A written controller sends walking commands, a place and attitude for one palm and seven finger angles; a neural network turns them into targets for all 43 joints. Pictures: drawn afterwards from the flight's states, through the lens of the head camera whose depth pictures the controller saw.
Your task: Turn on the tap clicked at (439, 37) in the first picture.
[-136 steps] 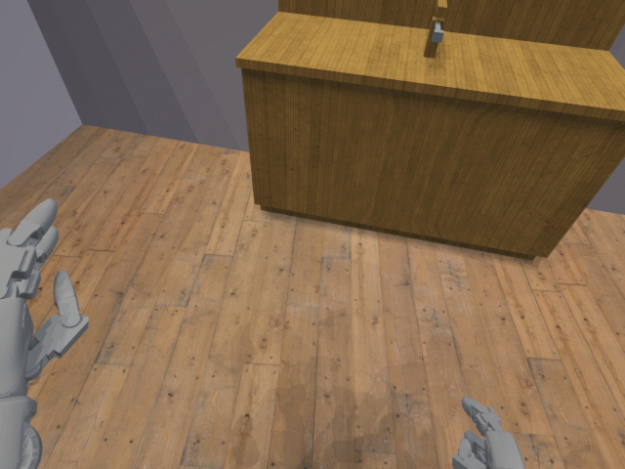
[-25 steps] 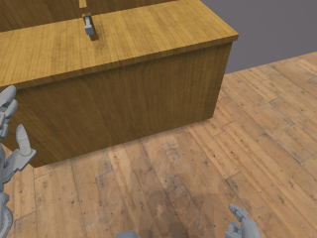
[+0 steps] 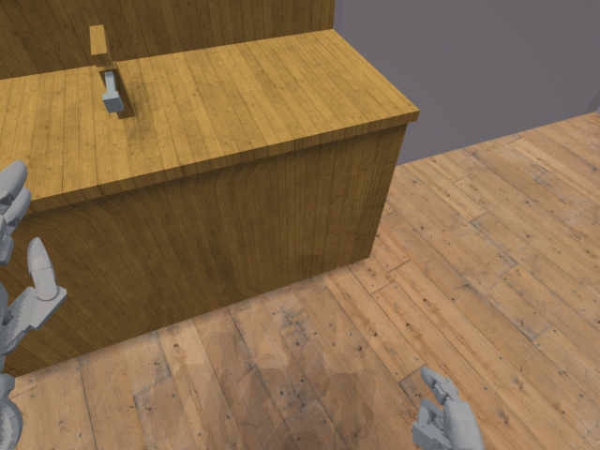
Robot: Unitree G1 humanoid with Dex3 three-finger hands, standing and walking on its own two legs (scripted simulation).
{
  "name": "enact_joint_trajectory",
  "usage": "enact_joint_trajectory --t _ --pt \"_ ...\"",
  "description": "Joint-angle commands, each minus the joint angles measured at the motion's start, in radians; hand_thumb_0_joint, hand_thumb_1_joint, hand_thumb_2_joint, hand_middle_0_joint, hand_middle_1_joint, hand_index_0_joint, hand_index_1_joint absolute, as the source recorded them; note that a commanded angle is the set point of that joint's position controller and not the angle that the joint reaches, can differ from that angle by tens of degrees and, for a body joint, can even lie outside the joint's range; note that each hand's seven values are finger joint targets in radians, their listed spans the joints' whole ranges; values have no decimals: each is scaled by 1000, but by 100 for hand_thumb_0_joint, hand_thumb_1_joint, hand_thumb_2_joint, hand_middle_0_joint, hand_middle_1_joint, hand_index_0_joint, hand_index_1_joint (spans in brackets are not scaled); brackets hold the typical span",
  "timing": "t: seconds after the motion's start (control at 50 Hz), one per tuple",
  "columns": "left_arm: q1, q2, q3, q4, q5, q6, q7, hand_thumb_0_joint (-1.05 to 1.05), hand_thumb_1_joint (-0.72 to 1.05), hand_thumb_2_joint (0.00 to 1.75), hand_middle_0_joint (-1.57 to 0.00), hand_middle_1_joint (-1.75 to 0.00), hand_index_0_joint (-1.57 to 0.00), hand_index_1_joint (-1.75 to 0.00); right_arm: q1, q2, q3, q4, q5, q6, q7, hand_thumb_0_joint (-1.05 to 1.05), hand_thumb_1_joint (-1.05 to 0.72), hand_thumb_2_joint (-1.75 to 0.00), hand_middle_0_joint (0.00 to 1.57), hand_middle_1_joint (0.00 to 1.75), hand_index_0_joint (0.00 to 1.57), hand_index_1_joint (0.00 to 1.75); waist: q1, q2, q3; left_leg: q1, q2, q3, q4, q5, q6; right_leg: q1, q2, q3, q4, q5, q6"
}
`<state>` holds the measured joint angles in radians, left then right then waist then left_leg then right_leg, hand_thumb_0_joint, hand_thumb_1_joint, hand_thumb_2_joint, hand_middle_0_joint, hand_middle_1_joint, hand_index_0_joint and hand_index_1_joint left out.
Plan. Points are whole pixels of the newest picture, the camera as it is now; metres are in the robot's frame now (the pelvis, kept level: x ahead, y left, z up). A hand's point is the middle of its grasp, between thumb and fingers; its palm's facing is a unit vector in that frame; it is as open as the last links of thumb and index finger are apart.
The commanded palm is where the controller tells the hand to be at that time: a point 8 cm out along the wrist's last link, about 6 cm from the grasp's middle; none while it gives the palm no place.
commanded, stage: take the last steps up to it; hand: left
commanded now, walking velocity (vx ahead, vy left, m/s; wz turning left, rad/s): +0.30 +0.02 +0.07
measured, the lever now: (113, 102) +0.68 +0.39 +0.09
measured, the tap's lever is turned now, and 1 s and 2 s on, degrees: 0 0 0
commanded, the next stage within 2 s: come to a stop and stand still in 0.94 s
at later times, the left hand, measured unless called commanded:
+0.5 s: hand (112, 199) +0.34 +0.23 +0.18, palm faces +0.45 -0.80 -0.39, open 7.4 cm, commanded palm +0.27 +0.27 +0.18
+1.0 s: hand (153, 152) +0.42 +0.21 +0.18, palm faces +0.45 -0.79 -0.41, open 7.4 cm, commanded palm +0.37 +0.26 +0.18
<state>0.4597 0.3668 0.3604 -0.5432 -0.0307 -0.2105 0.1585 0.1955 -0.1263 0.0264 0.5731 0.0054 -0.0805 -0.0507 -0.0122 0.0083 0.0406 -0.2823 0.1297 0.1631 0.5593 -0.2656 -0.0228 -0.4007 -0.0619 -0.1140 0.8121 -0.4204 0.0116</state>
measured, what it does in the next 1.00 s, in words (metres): walks ahead: right foot, then left foot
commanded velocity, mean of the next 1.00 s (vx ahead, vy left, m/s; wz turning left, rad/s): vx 0.24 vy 0.05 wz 0.03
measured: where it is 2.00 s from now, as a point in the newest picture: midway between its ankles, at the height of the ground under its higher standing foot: outside the picture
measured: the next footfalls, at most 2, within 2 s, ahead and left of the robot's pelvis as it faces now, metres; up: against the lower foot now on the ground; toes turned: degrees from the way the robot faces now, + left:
right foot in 0.06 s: +0.10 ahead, -0.13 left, +0.00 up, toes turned -9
left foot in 0.42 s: +0.20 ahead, +0.12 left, +0.00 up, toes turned +12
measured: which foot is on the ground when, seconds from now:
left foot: down 0.00-0.08, up 0.10-0.40, down 0.42-0.68, up 0.70-0.98, down 1.00-1.00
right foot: up 0.00-0.04, down 0.06-0.42, up 0.44-0.64, down 0.66-1.00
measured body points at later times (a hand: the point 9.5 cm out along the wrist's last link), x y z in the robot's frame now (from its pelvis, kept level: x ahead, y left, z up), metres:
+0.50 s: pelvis +0.12 -0.02 -0.01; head +0.14 -0.01 +0.44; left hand +0.31 +0.27 +0.20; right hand +0.30 -0.27 -0.08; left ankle +0.16 +0.11 -0.73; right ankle +0.06 -0.12 -0.69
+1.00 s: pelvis +0.23 -0.03 +0.00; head +0.25 -0.03 +0.45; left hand +0.39 +0.25 +0.20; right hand +0.40 -0.28 -0.09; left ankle +0.28 +0.09 -0.73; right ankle +0.19 -0.14 -0.73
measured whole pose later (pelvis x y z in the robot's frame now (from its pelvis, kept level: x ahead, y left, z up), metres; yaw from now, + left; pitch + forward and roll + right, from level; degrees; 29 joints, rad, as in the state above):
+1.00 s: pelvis +0.23 -0.03 +0.00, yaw +4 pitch -1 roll +1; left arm 0.48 0.36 0.34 -0.56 -0.02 -0.23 0.17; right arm 0.21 -0.25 -0.03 0.59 0.00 -0.04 -0.07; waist 0.01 -0.01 0.07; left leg -0.32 0.06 0.15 0.53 -0.19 0.00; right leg -0.18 -0.08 -0.16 0.59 -0.38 -0.01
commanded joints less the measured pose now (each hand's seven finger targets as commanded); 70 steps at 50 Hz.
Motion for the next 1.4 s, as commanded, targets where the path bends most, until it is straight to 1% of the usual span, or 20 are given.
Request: enact_joint_trajectory --t 0.0,0.02,0.06,0.08,0.2,0.34,0.36,0.4,0.44,0.52,0.62,0.66,0.68,0.8,0.94,1.02,1.2,1.26,1.3,1.38 --pt "-21 146 121 -152 5 -45 18 0 90 90 -20 -30 -20 -30 -58 -181 -69 -114 -1 -41 -18 0 -90 -90 20 30 20 30 11 204 -131 6 149 -103 -126 13 116 190 48 -93 -248 114 13" --pt "-45 157 126 -127 5 -41 19 0 90 90 -20 -30 -20 -30 -62 -173 -68 -112 2 -34 -23 0 -90 -90 20 30 20 30 13 132 -141 -52 123 -75 -36 -76 95 269 30 -65 -311 117 3" --pt "-57 200 144 -84 15 -29 24 0 90 90 -20 -30 -20 -30 -54 -132 -57 -120 3 -22 -24 0 -90 -90 20 30 20 30 20 -310 -141 -365 -84 13 462 -289 25 418 -284 488 -522 89 -162" --pt "-109 210 155 -94 -4 -27 19 0 90 90 -20 -30 -20 -30 -106 -170 -67 -123 -1 -36 -21 0 -90 -90 20 30 20 30 40 -335 -108 -423 -66 -114 608 -287 17 370 -354 615 -576 71 -201" --pt "-92 162 112 -128 17 -74 15 0 90 90 -20 -30 -20 -30 -96 -159 -52 -74 -5 -5 -17 0 -90 -90 20 30 20 30 9 -128 -117 -295 0 -115 411 -115 4 314 -271 166 -474 483 -173" --pt "-79 170 120 -234 8 -71 45 0 90 90 -20 -30 -20 -30 -58 -166 -78 -127 -12 -18 -28 0 -90 -90 20 30 20 30 15 -77 -162 35 -90 42 -70 80 22 306 -184 85 -330 372 -117" --pt "-78 172 118 -235 6 -74 45 0 90 90 -20 -30 -20 -30 -41 -183 -90 -130 -5 -21 -36 0 -90 -90 20 30 20 30 -1 12 -178 153 -61 -9 -116 110 44 238 -154 56 -196 374 -84" --pt "-96 166 121 -229 -2 -89 43 0 90 90 -20 -30 -20 -30 -46 -208 -97 -143 1 -21 -31 0 -90 -90 20 30 20 30 -2 302 -204 365 250 -504 -204 342 228 -116 27 0 193 -141 0" --pt "-97 191 129 -145 4 -81 21 0 90 90 -20 -30 -20 -30 -76 -192 -87 -124 -3 -22 -25 0 -90 -90 20 30 20 30 -4 282 -122 233 316 -578 -265 141 298 -231 -20 114 354 -175 -4" --pt "-25 138 99 -242 1 -83 11 0 90 90 -20 -30 -20 -30 -60 -191 -87 -114 7 -50 -10 0 -90 -90 20 30 20 30 15 254 -139 119 179 -246 -213 210 204 -64 -17 21 70 -35 6" --pt "-26 152 120 -140 6 -51 20 0 90 90 -20 -30 -20 -30 -62 -179 -74 -112 9 -45 -22 0 -90 -90 20 30 20 30 20 122 -146 -75 93 -100 -14 -54 102 278 21 -39 -319 117 4" --pt "-56 202 148 -90 10 -34 23 0 90 90 -20 -30 -20 -30 -69 -146 -63 -126 5 -36 -21 0 -90 -90 20 30 20 30 30 -335 -120 -385 -111 -11 472 -311 22 382 -308 544 -539 80 -161" --pt "-114 202 142 -100 -6 -36 18 0 90 90 -20 -30 -20 -30 -102 -182 -77 -116 2 -47 -17 0 -90 -90 20 30 20 30 35 -323 -77 -428 -76 -140 603 -265 14 333 -363 624 -584 104 -194" --pt "-87 163 112 -109 16 -82 15 0 90 90 -20 -30 -20 -30 -93 -152 -48 -78 -7 -14 -19 0 -90 -90 20 30 20 30 12 -140 -131 -270 -36 -94 366 -99 2 346 -252 144 -433 698 -154" --pt "-60 174 119 -213 10 -73 35 0 90 90 -20 -30 -20 -30 -64 -164 -76 -130 -9 -17 -26 0 -90 -90 20 30 20 30 16 -91 -181 81 -102 21 -106 128 26 298 -173 89 -292 517 -90" --pt "-76 204 138 -169 2 -87 24 0 90 90 -20 -30 -20 -30 -73 -189 -78 -135 -8 -22 -26 0 -90 -90 20 30 20 30 8 310 -176 250 287 -548 -256 337 266 -119 16 70 263 -225 -1" --pt "-1 153 111 -177 -8 -38 10 0 90 90 -20 -30 -20 -30 -57 -185 -55 -132 5 -64 -7 0 -90 -90 20 30 20 30 16 188 -145 3 130 -149 -153 241 87 250 36 11 -319 160 25" --pt "-73 169 115 -131 -3 -23 9 0 90 90 -20 -30 -20 -30 -63 -159 -42 -136 -2 -62 -16 0 -90 -90 20 30 20 30 5 -63 -120 -60 -38 -49 10 -62 -1 231 -109 233 -448 439 -30" --pt "-70 166 102 -108 -10 -5 11 0 90 90 -20 -30 -20 -30 -55 -160 -50 -122 0 -54 -15 0 -90 -90 20 30 20 30 13 -204 -121 -82 -98 -101 223 -161 -9 195 -242 382 -504 540 -118" --pt "-90 175 110 -143 7 -18 26 0 90 90 -20 -30 -20 -30 -103 -134 -21 -114 -3 -34 -25 0 -90 -90 20 30 20 30 18 -137 -171 -127 -95 -155 241 -194 -7 335 -255 259 -395 855 -138"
